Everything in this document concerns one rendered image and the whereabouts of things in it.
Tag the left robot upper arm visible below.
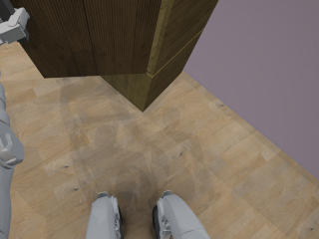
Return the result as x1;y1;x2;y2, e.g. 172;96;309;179
0;121;25;239

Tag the left robot forearm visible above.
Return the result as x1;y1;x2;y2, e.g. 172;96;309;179
0;71;11;127

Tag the cupboard door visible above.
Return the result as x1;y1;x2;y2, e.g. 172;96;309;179
9;0;161;79

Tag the handle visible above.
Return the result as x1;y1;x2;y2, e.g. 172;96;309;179
0;0;29;43

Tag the right robot thigh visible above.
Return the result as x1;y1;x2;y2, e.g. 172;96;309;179
157;194;210;239

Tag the right robot foot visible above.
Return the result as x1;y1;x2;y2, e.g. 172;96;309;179
152;205;170;239

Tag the left robot hand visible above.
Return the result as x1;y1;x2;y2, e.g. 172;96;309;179
0;7;30;46

